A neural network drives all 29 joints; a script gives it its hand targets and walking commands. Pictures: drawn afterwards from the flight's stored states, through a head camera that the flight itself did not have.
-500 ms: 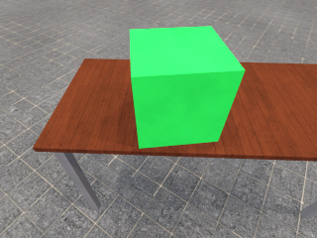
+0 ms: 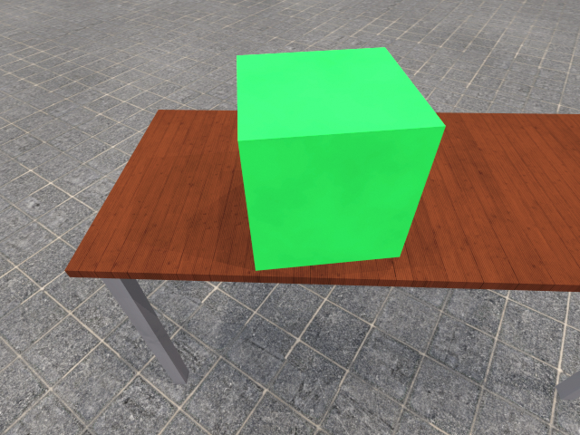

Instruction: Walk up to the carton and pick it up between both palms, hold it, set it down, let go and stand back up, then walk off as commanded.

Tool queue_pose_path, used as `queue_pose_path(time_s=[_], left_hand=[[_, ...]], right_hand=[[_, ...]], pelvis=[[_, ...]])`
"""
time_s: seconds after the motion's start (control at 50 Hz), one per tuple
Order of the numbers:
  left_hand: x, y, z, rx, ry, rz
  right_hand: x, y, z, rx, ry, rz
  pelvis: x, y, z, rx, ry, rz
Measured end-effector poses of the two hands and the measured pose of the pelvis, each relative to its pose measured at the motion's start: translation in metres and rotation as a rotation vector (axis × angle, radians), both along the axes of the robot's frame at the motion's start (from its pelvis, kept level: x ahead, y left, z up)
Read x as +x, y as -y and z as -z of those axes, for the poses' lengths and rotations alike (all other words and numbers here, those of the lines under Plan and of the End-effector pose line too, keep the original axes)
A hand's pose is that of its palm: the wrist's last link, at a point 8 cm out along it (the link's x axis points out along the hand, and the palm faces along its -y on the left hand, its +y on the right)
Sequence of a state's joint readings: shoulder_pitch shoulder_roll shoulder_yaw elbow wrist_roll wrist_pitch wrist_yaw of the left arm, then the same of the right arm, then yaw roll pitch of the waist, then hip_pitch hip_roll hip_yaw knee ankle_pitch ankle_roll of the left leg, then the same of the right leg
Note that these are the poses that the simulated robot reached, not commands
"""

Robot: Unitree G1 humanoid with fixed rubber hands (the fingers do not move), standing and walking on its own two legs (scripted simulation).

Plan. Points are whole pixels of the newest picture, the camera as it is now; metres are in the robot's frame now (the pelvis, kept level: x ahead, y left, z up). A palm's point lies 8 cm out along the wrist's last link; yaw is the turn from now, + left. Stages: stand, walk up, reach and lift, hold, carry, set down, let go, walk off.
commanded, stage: walk off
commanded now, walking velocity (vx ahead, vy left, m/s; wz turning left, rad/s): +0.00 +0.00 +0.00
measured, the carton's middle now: (320, 158) +0.57 -0.01 +0.07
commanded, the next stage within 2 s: none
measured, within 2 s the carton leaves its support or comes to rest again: neither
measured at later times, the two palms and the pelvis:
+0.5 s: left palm out of the picture +0.01 +0.30 -0.15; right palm out of the picture +0.03 -0.29 -0.11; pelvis -0.03 +0.02 -0.02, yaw +1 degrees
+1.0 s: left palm out of the picture -0.04 +0.31 -0.15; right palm out of the picture -0.09 -0.30 -0.15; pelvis -0.14 +0.01 -0.04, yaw -6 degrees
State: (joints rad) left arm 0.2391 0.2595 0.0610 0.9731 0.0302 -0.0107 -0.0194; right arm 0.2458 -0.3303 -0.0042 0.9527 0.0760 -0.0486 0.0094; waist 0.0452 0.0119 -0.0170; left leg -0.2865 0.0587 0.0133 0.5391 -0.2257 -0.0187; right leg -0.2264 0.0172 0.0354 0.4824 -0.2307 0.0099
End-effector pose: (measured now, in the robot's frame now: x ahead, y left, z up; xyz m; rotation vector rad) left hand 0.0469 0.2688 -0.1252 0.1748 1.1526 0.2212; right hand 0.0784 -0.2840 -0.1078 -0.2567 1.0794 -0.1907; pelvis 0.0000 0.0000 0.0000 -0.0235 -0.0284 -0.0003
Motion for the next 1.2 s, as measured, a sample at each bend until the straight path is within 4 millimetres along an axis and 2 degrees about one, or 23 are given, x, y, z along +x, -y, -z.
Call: queue_pose_path(time_s=[0.22,0.32,0.46,0.6,0.66,0.78,0.92,1.04,1.1,1.2], left_hand=[[-0.001,0.001,0.000,0.000,-0.002,0.001],[-0.008,-0.003,0.002,0.010,-0.009,0.005],[-0.030,-0.021,0.014,0.017,-0.021,-0.003],[-0.039,-0.056,0.038,0.027,-0.043,0.028],[-0.047,-0.064,0.039,0.035,-0.064,0.036],[-0.060,-0.070,0.037,0.057,-0.097,0.070],[-0.077,-0.059,0.030,0.111,-0.110,0.111],[-0.097,-0.036,0.020,0.172,-0.070,0.129],[-0.118,-0.026,0.011,0.196,-0.055,0.123],[-0.148,-0.022,-0.010,0.235,-0.039,0.077]], right_hand=[[-0.001,0.002,0.001,-0.001,-0.009,0.001],[-0.009,0.008,0.002,-0.017,-0.025,0.001],[-0.036,0.013,0.005,-0.059,-0.057,0.041],[-0.075,-0.004,0.001,-0.113,-0.086,0.082],[-0.091,-0.010,-0.002,-0.116,-0.091,0.101],[-0.110,-0.014,0.001,-0.098,-0.063,0.120],[-0.146,-0.004,0.023,-0.048,-0.050,0.152],[-0.180,0.025,0.053,0.000,-0.036,0.163],[-0.188,0.041,0.066,0.002,-0.050,0.142],[-0.191,0.059,0.065,-0.007,-0.057,0.093]], pelvis=[[0.000,0.001,0.000,0.000,0.000,-0.002],[-0.008,0.001,0.003,0.001,0.025,-0.002],[-0.028,-0.010,0.013,-0.015,0.082,-0.007],[-0.059,-0.034,0.026,-0.030,0.084,-0.011],[-0.069,-0.039,0.024,-0.029,0.093,0.002],[-0.090,-0.042,0.025,-0.009,0.072,0.044],[-0.119,-0.029,0.033,0.044,0.056,0.091],[-0.151,0.000,0.047,0.099,0.078,0.104],[-0.165,0.012,0.050,0.080,0.102,0.043],[-0.186,0.026,0.043,0.061,0.094,-0.011]])
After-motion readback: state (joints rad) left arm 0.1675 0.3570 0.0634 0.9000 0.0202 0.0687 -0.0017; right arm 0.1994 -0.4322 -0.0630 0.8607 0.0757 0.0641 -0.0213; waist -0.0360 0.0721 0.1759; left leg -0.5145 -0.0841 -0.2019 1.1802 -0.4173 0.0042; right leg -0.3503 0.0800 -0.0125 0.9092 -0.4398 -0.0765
